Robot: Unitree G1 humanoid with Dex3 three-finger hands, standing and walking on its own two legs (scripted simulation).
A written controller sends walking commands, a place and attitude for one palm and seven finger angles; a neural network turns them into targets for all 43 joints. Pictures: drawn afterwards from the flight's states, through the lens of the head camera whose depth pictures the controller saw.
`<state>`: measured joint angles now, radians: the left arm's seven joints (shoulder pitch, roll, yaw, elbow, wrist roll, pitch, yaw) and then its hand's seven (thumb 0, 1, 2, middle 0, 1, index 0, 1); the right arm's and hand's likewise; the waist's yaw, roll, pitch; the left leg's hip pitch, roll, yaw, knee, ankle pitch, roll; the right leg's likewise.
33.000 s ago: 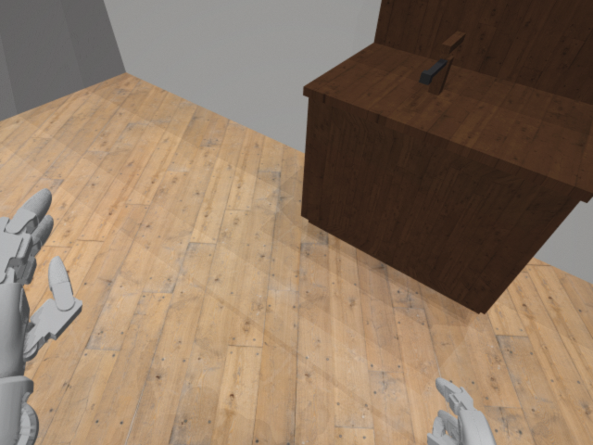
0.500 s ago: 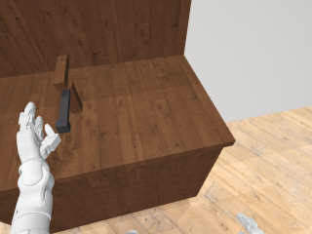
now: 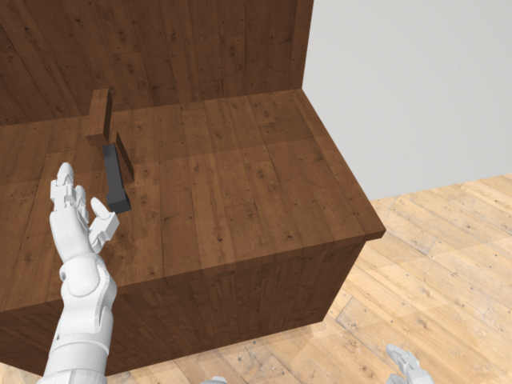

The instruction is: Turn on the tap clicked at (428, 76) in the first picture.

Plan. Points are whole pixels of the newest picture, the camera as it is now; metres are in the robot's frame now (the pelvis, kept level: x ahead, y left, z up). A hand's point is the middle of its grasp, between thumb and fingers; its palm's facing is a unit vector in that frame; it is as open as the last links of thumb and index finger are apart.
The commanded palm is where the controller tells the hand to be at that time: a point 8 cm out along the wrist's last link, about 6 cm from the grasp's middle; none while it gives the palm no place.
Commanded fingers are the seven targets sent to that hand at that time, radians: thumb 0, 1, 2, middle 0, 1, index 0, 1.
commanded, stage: push the lever round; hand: left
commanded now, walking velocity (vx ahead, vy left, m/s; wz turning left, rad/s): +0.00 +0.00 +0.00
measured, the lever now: (118, 201) +0.37 +0.24 +0.08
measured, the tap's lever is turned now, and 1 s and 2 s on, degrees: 9 38 67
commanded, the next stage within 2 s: none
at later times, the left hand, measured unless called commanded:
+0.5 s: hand (141, 207) +0.37 +0.21 +0.08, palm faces +0.61 -0.79 -0.06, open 7.8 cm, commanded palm +0.32 +0.22 +0.08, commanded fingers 0.00 0.90 0.90 -0.15 -0.15 -0.15 -0.15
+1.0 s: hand (166, 193) +0.40 +0.17 +0.08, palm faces +0.69 -0.72 -0.07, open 7.8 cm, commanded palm +0.35 +0.19 +0.08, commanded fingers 0.00 0.90 0.90 -0.15 -0.15 -0.15 -0.15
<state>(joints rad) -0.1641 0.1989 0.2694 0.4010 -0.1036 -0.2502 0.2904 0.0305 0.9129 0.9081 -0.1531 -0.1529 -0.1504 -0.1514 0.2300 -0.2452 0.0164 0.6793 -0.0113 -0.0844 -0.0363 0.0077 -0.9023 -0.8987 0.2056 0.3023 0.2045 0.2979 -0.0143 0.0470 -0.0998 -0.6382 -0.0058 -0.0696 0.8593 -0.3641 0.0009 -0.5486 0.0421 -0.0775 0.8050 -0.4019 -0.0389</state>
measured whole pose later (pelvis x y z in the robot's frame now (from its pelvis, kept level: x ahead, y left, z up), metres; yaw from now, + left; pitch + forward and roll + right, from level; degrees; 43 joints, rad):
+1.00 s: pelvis +0.00 -0.01 +0.00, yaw +0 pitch +10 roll -2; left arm -0.41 0.02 0.18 0.55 0.06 -0.15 0.74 0.02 0.91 0.91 -0.15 -0.15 -0.15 -0.15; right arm 0.19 -0.21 -0.01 0.72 -0.06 0.00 0.00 0.01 -0.90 -0.90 0.20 0.30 0.20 0.30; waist -0.04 0.04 -0.12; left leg -0.68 0.00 -0.08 0.88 -0.37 -0.02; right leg -0.59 0.05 -0.09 0.84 -0.42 -0.06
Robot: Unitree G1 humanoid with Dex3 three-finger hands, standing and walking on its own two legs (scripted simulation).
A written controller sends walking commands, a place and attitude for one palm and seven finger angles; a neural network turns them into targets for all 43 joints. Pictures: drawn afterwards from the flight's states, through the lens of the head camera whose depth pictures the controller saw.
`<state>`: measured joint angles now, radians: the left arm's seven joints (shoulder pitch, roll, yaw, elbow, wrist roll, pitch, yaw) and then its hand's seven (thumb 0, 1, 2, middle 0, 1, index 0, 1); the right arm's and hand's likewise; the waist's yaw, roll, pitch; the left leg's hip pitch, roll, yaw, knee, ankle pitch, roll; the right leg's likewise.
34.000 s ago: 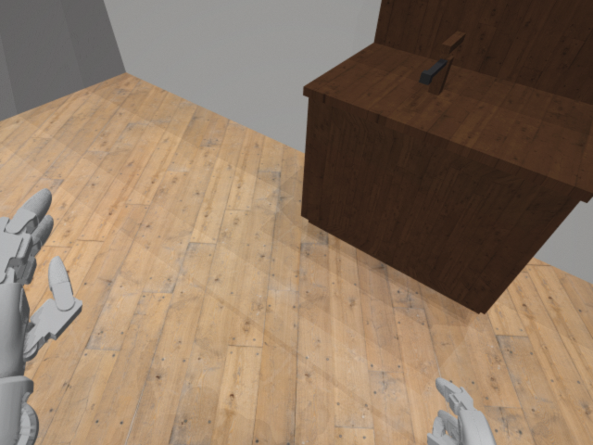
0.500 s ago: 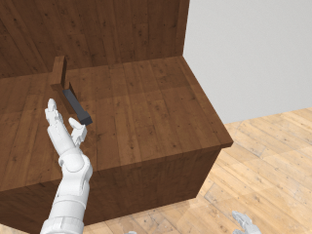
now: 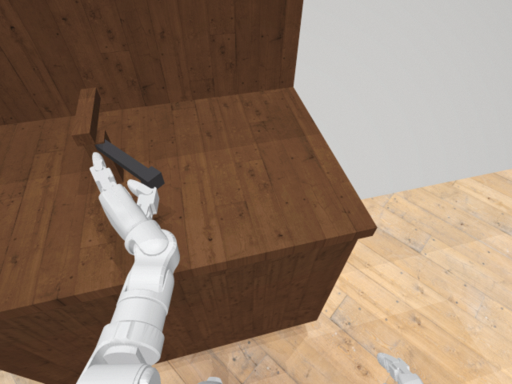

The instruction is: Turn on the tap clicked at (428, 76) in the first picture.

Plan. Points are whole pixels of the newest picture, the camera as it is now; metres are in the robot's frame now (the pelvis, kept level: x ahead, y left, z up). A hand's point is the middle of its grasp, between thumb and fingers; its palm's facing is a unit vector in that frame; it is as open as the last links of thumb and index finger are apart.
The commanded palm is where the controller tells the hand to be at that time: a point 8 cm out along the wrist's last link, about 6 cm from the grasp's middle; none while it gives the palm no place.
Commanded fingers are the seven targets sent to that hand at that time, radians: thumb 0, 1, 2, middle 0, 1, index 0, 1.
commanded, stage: push the lever round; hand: left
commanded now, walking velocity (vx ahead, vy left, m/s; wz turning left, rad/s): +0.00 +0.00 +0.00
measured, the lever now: (151, 179) +0.42 +0.19 +0.08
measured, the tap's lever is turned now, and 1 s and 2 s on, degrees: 38 67 74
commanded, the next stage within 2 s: lift the hand up off the lever in 1.24 s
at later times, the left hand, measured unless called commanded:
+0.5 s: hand (173, 176) +0.44 +0.16 +0.07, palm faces +0.75 -0.65 -0.10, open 7.7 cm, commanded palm +0.39 +0.17 +0.08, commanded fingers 0.00 0.90 0.90 -0.15 -0.15 -0.15 -0.15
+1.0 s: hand (182, 164) +0.47 +0.15 +0.07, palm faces +0.78 -0.61 -0.13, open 7.8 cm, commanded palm +0.41 +0.15 +0.08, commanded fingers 0.00 0.90 0.90 -0.15 -0.15 -0.15 -0.15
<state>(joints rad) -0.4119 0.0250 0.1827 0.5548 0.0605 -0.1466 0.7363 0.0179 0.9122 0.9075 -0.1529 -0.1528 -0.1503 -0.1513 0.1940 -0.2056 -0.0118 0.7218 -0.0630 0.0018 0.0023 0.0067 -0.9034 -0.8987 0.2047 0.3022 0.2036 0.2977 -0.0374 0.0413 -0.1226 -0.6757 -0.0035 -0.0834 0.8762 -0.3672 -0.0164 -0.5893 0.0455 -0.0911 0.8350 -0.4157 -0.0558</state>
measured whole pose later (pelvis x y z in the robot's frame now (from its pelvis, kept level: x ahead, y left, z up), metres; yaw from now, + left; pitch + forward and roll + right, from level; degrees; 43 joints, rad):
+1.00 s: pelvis +0.01 -0.01 -0.01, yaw +0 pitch +16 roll -1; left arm -0.74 -0.01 0.34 0.84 0.17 -0.09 0.96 0.02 0.92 0.91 -0.15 -0.15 -0.14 -0.14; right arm 0.25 -0.19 -0.04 0.77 -0.13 0.01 0.08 0.00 -0.90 -0.90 0.20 0.30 0.20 0.30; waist -0.08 0.05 -0.18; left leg -0.80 0.00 -0.09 0.91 -0.39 -0.03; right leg -0.72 0.05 -0.10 0.88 -0.44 -0.07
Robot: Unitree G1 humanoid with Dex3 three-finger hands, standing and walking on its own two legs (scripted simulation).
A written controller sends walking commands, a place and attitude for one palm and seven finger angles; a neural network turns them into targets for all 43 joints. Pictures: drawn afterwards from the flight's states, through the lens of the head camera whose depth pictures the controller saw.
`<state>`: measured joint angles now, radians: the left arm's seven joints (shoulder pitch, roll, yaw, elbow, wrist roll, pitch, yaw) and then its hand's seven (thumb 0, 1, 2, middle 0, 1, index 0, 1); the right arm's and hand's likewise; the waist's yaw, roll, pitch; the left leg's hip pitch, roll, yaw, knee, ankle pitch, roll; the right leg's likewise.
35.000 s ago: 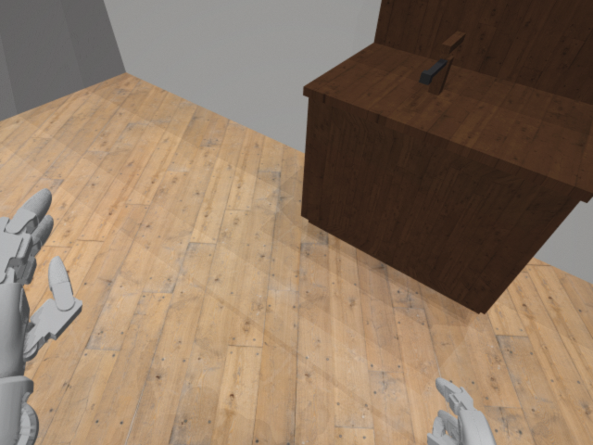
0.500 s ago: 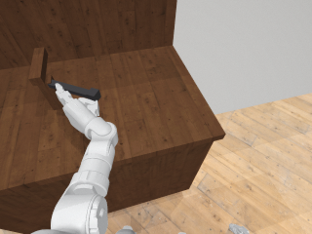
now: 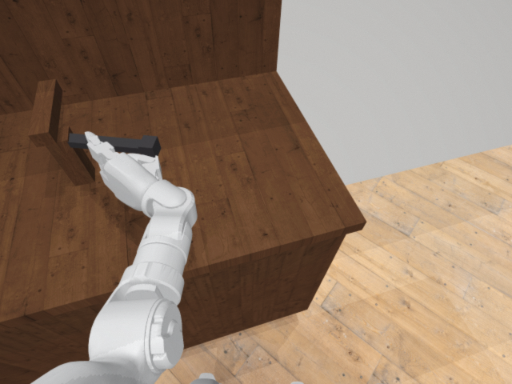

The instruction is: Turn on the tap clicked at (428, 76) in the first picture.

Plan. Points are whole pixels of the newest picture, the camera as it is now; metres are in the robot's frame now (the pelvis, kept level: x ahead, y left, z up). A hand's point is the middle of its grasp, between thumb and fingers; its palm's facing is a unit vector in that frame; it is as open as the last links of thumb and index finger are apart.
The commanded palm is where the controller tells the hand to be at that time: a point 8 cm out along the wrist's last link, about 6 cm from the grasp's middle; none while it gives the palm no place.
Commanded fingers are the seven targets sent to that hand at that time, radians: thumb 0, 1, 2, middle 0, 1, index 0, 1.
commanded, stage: push the lever round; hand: left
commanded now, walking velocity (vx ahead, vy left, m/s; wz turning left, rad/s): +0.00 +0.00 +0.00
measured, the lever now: (149, 147) +0.48 +0.17 +0.09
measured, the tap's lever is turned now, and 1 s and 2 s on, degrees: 67 74 75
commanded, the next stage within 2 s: lift the hand up off the lever in 0.24 s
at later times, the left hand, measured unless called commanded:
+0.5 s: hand (160, 152) +0.47 +0.16 +0.09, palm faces +0.78 -0.61 -0.12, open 7.7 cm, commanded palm +0.41 +0.16 +0.10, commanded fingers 0.00 0.90 0.90 -0.15 -0.15 -0.15 -0.15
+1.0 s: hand (155, 149) +0.46 +0.16 +0.10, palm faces +0.78 -0.61 -0.12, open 7.8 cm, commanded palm +0.41 +0.16 +0.11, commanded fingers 0.00 0.90 0.90 -0.15 -0.15 -0.15 -0.15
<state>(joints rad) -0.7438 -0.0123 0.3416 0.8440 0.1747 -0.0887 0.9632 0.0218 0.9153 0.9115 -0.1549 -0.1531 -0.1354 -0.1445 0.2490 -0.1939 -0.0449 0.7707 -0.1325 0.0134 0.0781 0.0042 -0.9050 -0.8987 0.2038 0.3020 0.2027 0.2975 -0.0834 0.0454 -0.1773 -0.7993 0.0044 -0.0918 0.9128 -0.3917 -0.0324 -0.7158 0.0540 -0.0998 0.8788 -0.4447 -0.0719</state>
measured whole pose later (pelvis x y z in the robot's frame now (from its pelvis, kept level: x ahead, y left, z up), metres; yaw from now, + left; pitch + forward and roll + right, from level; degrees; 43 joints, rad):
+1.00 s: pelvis +0.00 +0.01 +0.01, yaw +0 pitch +15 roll -2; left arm -0.80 -0.02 0.35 0.85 0.17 -0.03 0.98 0.02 0.90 0.90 -0.16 -0.15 -0.15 -0.15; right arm 0.25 -0.19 -0.05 0.79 -0.13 -0.01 0.09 0.00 -0.91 -0.90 0.20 0.30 0.20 0.30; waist -0.09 0.04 -0.17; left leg -0.76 0.00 -0.09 0.88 -0.38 -0.03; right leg -0.67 0.05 -0.10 0.83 -0.42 -0.06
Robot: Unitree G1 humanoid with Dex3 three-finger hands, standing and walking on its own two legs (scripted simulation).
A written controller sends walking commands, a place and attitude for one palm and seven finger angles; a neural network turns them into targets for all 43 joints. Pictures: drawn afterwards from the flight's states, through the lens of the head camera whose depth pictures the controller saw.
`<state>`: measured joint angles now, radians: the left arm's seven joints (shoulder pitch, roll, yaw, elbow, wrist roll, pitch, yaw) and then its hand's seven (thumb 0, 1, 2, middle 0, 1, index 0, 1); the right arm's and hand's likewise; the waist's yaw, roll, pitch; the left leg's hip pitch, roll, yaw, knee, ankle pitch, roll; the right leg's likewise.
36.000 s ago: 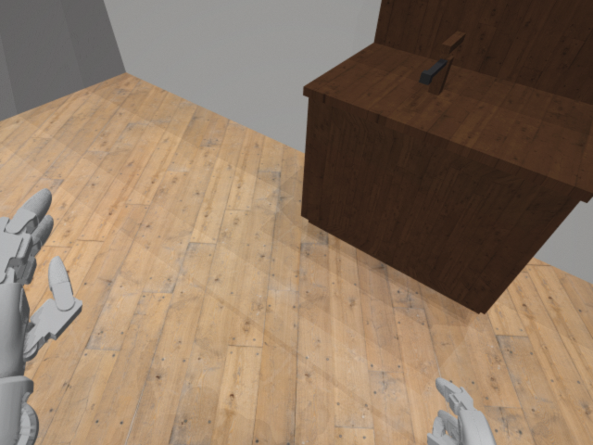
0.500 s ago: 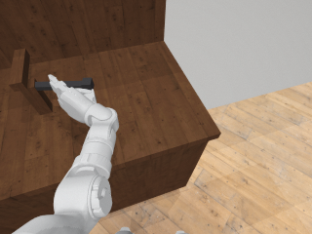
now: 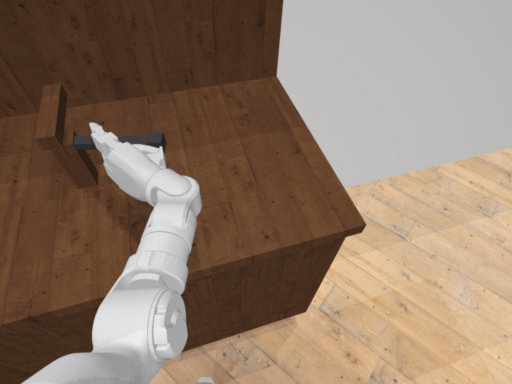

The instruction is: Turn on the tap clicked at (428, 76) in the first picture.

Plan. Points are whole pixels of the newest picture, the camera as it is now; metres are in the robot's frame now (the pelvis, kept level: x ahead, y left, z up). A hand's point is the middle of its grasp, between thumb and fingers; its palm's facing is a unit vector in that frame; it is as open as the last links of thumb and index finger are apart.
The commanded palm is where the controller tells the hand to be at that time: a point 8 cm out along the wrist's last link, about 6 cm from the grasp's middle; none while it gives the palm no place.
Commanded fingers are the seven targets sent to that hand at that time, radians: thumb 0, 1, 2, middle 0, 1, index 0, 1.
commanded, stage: lift the hand up off the lever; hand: left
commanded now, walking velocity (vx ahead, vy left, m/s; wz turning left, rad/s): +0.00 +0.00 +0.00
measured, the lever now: (156, 143) +0.50 +0.17 +0.08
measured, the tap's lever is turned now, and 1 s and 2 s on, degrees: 74 75 75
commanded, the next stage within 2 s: draw the hand back beside the body in 1.74 s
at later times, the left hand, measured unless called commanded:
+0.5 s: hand (152, 144) +0.46 +0.16 +0.13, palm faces +0.79 -0.61 -0.11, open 7.8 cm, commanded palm +0.40 +0.16 +0.13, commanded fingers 0.00 0.90 0.90 -0.15 -0.15 -0.15 -0.15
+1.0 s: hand (154, 136) +0.45 +0.15 +0.14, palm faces +0.78 -0.61 -0.13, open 7.8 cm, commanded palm +0.39 +0.15 +0.15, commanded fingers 0.00 0.90 0.90 -0.15 -0.15 -0.15 -0.15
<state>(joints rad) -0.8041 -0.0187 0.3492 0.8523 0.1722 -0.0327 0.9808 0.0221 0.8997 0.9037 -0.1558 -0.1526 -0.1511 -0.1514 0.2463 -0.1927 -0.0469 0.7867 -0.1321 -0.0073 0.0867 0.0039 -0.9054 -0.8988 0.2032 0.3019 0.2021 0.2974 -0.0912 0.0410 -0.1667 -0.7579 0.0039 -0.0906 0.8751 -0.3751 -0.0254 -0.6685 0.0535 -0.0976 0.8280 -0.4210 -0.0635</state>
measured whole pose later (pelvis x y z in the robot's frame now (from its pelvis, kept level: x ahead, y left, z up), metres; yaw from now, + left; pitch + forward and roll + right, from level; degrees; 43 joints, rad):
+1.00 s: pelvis +0.00 -0.01 +0.01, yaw +0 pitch +11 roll -1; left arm -0.79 -0.02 0.30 0.74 0.15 0.11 0.95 0.02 0.90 0.90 -0.15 -0.15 -0.15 -0.15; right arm 0.22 -0.19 -0.04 0.79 -0.11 0.01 0.06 0.00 -0.91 -0.90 0.20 0.30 0.20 0.30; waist -0.06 0.05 -0.15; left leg -0.63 0.00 -0.09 0.77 -0.33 -0.04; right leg -0.55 0.05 -0.10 0.74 -0.38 -0.07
